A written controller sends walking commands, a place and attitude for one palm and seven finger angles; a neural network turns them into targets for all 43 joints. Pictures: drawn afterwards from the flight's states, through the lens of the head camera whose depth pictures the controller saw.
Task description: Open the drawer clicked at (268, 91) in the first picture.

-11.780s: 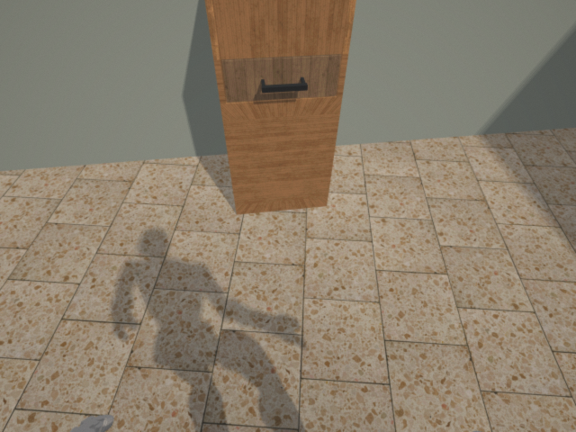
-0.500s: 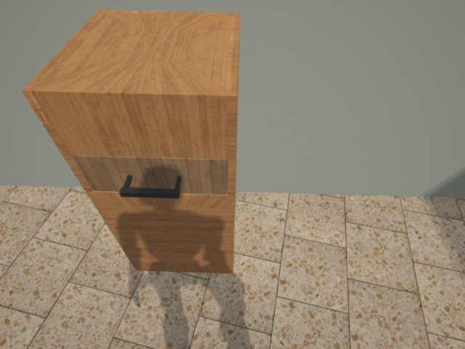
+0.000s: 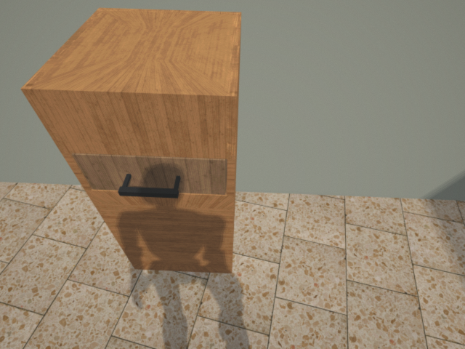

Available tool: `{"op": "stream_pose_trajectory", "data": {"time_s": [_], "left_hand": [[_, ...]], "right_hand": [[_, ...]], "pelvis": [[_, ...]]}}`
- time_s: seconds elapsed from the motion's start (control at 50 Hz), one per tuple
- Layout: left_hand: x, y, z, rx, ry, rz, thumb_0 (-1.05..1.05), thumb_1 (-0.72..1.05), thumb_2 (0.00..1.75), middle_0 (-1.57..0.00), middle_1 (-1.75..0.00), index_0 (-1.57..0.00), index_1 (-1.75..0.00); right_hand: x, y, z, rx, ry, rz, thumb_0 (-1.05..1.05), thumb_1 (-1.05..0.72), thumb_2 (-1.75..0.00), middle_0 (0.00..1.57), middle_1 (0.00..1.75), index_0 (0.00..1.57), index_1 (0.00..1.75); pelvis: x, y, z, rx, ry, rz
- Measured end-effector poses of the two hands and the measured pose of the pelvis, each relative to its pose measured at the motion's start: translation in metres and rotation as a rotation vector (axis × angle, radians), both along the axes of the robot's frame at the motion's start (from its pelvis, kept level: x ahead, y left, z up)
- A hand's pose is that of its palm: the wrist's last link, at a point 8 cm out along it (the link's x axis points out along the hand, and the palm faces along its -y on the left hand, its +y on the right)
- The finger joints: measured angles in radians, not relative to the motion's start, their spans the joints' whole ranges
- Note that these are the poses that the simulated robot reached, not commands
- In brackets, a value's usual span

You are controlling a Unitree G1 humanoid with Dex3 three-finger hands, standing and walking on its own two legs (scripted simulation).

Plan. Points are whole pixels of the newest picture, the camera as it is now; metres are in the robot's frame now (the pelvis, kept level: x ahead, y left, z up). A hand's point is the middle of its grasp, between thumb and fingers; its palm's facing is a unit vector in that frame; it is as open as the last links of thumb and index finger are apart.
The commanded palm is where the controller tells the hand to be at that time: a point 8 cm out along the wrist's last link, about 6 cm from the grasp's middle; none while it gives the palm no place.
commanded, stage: raise the hand with hooked fingers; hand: left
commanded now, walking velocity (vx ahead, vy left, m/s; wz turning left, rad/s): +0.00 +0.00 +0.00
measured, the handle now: (150, 185) +0.51 +0.25 -0.11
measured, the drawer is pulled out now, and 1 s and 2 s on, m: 0.00 0.00 0.00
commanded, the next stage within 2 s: move the hooked fingers above the handle in 1.96 s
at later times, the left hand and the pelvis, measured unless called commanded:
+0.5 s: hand (129, 344) +0.14 +0.19 -0.07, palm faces -0.03 -0.15 -0.99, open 8.7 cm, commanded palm +0.14 +0.22 -0.01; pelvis -0.06 +0.00 -0.04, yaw -3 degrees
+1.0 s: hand (103, 296) +0.20 +0.23 -0.01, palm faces +0.01 -0.11 -0.99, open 11.7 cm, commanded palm +0.18 +0.23 +0.06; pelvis -0.06 +0.02 -0.02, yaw -2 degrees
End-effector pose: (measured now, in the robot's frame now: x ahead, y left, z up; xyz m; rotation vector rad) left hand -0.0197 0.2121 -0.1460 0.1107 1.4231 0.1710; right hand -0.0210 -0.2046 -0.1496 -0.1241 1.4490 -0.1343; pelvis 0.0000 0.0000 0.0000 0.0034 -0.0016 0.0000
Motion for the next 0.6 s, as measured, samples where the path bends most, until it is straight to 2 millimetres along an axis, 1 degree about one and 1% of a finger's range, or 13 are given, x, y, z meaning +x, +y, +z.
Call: {"op": "stream_pose_trajectory", "data": {"time_s": [0.08,0.1,0.14,0.2,0.26,0.3,0.32,0.34,0.38,0.42,0.46,0.54,0.6], "left_hand": [[-0.002,-0.001,0.000,0.004,-0.001,0.001,0.01,0.92,0.90,-0.20,-0.30,-0.20,-0.30],[0.005,0.002,0.005,0.025,-0.022,-0.058,0.02,0.93,0.90,-0.20,-0.30,-0.20,-0.30],[0.035,0.018,0.031,0.143,-0.194,-0.158,0.04,0.95,0.90,-0.21,-0.30,-0.20,-0.30],[0.091,0.035,0.081,0.360,-0.447,-0.335,0.05,0.93,0.89,-0.21,-0.32,-0.20,-0.32],[0.149,0.033,0.127,0.624,-0.681,-0.612,0.04,0.88,0.87,-0.21,-0.34,-0.20,-0.34],[0.176,0.023,0.148,0.799,-0.808,-0.770,0.03,0.84,0.86,-0.21,-0.37,-0.20,-0.36],[0.184,0.016,0.155,0.867,-0.856,-0.833,0.03,0.81,0.85,-0.21,-0.38,-0.20,-0.38],[0.188,0.009,0.158,0.916,-0.897,-0.887,0.03,0.79,0.84,-0.21,-0.39,-0.20,-0.39],[0.186,-0.006,0.158,0.970,-0.959,-0.974,0.02,0.74,0.82,-0.21,-0.41,-0.20,-0.41],[0.175,-0.018,0.152,0.995,-0.991,-1.037,0.01,0.70,0.80,-0.21,-0.44,-0.21,-0.44],[0.158,-0.022,0.143,1.023,-0.982,-1.073,0.01,0.64,0.78,-0.22,-0.47,-0.22,-0.47],[0.131,-0.011,0.130,1.089,-0.899,-1.043,0.00,0.54,0.74,-0.24,-0.53,-0.23,-0.53],[0.130,0.005,0.132,1.153,-0.864,-1.008,0.00,0.46,0.71,-0.25,-0.58,-0.25,-0.58]], "right_hand": [[-0.001,-0.001,0.000,0.000,0.005,0.003,0.00,-0.92,-0.90,0.19,0.30,0.20,0.30],[0.001,-0.005,0.001,-0.014,-0.016,0.005,0.01,-0.93,-0.90,0.20,0.30,0.20,0.30],[0.012,-0.016,0.005,-0.061,-0.148,-0.013,0.02,-0.94,-0.90,0.20,0.30,0.21,0.30],[0.044,-0.032,0.010,-0.098,-0.363,-0.020,0.03,-0.94,-0.90,0.20,0.30,0.21,0.30],[0.086,-0.045,0.017,-0.116,-0.539,0.042,0.02,-0.93,-0.90,0.20,0.30,0.20,0.30],[0.113,-0.051,0.026,-0.121,-0.632,0.074,0.02,-0.93,-0.90,0.20,0.30,0.20,0.30],[0.126,-0.054,0.031,-0.121,-0.668,0.087,0.02,-0.93,-0.90,0.20,0.30,0.20,0.30],[0.137,-0.055,0.036,-0.117,-0.697,0.098,0.02,-0.92,-0.90,0.19,0.30,0.20,0.30],[0.157,-0.056,0.046,-0.105,-0.741,0.126,0.01,-0.92,-0.90,0.19,0.30,0.20,0.30],[0.174,-0.053,0.053,-0.093,-0.769,0.160,0.01,-0.92,-0.90,0.19,0.30,0.20,0.30],[0.187,-0.047,0.057,-0.081,-0.781,0.195,0.01,-0.92,-0.90,0.19,0.30,0.20,0.30],[0.200,-0.029,0.055,-0.057,-0.779,0.239,0.01,-0.91,-0.90,0.19,0.30,0.20,0.30],[0.200,-0.013,0.046,-0.035,-0.760,0.260,0.01,-0.91,-0.90,0.19,0.30,0.20,0.30]], "pelvis": [[-0.002,0.000,0.000,-0.005,0.005,0.002],[-0.004,0.001,-0.001,-0.007,0.006,-0.013],[-0.007,0.003,-0.003,0.000,0.015,-0.032],[-0.016,0.005,-0.006,0.013,0.043,-0.019],[-0.029,0.007,-0.012,0.020,0.097,-0.019],[-0.037,0.007,-0.018,0.027,0.128,-0.035],[-0.040,0.006,-0.020,0.031,0.142,-0.046],[-0.043,0.006,-0.023,0.035,0.154,-0.058],[-0.049,0.004,-0.028,0.045,0.175,-0.073],[-0.054,0.002,-0.033,0.052,0.187,-0.078],[-0.058,0.000,-0.037,0.055,0.189,-0.074],[-0.065,-0.002,-0.042,0.044,0.182,-0.048],[-0.068,-0.004,-0.045,0.030,0.169,-0.024]]}}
